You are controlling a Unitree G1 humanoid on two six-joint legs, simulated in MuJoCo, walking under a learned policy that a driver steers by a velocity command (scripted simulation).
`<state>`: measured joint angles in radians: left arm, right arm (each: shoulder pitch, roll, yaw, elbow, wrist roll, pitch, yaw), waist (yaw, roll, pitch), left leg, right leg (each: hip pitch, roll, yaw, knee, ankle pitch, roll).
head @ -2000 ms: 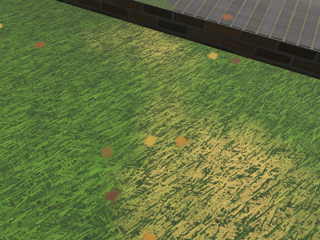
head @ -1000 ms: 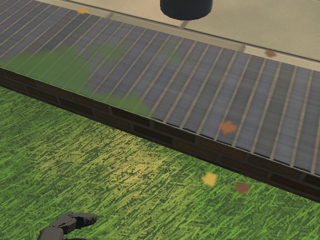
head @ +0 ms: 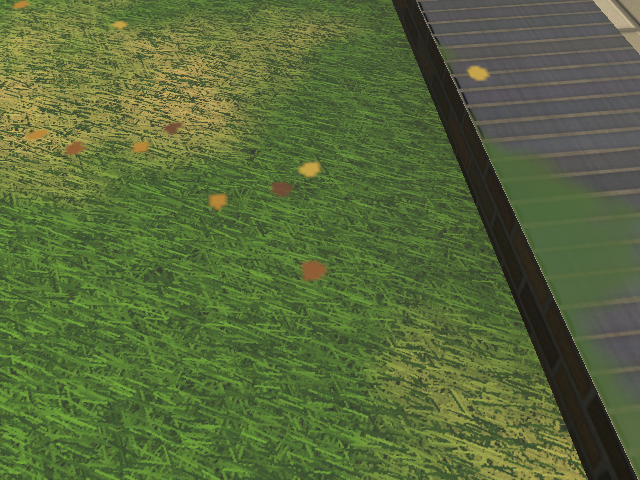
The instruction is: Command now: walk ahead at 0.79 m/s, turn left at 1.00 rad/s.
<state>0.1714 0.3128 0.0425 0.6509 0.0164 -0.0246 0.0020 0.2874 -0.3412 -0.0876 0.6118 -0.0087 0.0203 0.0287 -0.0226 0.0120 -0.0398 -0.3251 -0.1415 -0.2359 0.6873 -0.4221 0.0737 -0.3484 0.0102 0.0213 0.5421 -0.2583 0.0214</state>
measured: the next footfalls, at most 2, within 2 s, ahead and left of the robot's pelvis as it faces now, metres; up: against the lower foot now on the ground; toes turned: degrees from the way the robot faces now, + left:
left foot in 0.44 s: +0.39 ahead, +0.21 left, +0.00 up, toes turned +29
right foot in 0.88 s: +0.84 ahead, +0.36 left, +0.00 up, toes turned +49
